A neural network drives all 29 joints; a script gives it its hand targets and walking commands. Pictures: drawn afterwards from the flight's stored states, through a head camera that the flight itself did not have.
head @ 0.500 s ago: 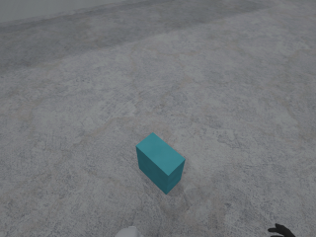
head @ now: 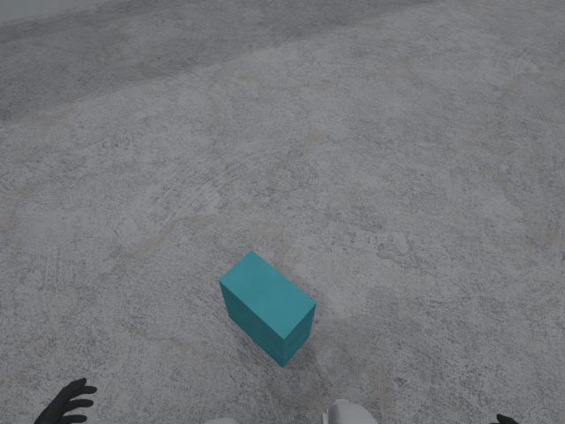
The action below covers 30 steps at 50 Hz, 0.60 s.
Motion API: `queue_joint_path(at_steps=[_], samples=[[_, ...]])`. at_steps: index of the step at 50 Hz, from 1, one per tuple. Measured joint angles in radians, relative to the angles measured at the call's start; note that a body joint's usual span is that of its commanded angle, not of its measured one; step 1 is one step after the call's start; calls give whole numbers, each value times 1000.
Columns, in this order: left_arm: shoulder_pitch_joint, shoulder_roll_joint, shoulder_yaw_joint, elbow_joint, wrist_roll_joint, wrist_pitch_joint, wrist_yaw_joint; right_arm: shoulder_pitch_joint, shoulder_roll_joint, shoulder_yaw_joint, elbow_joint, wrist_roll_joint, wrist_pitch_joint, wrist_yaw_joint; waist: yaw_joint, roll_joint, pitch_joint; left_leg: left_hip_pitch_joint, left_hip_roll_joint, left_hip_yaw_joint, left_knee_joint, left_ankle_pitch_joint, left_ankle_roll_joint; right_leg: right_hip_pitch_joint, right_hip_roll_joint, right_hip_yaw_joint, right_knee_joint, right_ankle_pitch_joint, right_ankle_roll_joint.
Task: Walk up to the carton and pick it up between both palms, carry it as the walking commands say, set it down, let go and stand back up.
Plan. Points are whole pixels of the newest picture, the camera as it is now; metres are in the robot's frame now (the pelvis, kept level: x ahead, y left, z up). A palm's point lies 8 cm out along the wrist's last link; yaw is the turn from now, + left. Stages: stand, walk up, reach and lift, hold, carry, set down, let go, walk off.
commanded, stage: walk up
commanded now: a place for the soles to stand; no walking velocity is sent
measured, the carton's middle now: (267, 310) +0.52 +0.04 -0.59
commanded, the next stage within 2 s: none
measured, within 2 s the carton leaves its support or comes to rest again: neither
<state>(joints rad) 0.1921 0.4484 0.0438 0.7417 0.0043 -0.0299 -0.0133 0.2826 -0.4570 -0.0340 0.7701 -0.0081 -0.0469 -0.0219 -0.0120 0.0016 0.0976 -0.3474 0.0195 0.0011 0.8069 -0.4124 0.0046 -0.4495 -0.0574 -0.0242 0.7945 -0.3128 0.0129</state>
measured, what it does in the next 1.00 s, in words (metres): steps to the right, turning left: right foot, then left foot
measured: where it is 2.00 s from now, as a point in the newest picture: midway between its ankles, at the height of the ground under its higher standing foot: outside the picture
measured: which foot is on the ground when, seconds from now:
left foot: down 0.00-0.72, up 0.74-0.92, down 0.94-1.00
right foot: down 0.00-0.40, up 0.42-0.70, down 0.72-0.92, up 0.94-1.00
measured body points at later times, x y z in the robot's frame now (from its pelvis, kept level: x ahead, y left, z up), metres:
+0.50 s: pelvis +0.01 -0.02 +0.03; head +0.03 +0.00 +0.48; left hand +0.15 +0.33 -0.06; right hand +0.11 -0.37 -0.06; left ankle +0.00 +0.13 -0.70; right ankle +0.05 -0.15 -0.66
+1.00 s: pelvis +0.08 -0.17 +0.00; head +0.11 -0.13 +0.44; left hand +0.06 +0.19 -0.09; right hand +0.29 -0.49 -0.05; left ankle +0.10 -0.05 -0.71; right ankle +0.13 -0.28 -0.67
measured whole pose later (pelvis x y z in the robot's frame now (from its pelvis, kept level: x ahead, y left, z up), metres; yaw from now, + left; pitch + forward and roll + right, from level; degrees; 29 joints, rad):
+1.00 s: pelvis +0.08 -0.17 +0.00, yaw +21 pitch -1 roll +0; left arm 0.26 0.49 0.15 0.57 0.06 0.11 -0.08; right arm 0.39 -0.52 -0.07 0.74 -0.03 -0.10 -0.14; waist 0.05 -0.08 0.10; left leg -0.46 -0.01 0.03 0.82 -0.35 0.05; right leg -0.50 0.00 0.01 1.11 -0.50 -0.03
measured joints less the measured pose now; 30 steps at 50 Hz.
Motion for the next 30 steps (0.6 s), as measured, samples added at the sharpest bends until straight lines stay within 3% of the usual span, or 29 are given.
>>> queue_joint_path(at_steps=[4, 20, 23, 26, 30], samples=[[-52, -8, -8, 40, -9, 3, 2, -39, 18, 19, 52, 1, -5, 7, 4, 5, -16, 14, 6, -9, -23, -10, -24, 22, 5, -11, -35, 11, 1], [-119, -27, -32, 224, -4, 6, -2, -160, 23, 31, 214, 5, 12, 21, 16, -11, -54, 125, -3, -32, -252, 108, -29, 143, -2, -42, -251, 106, 0], [-132, -9, 23, 151, 39, 59, -50, -80, 22, -14, 169, 3, -14, -11, 15, -25, -58, 105, -10, -68, -262, 119, -20, 74, 21, -2, -78, -75, -11], [-151, 32, 67, 37, 59, 93, -81, 28, -1, -43, 142, -4, -29, -57, 21, -65, -42, 95, -23, -107, -280, 134, -25, -46, 34, 77, 177, -62, -9], [-144, 74, 114, -46, 60, 114, -111, 117, -63, -67, 95, -22, -34, -89, 13, -98, -19, 79, -17, -149, -254, 119, -41, -103, 9, 132, 215, -75, 0]])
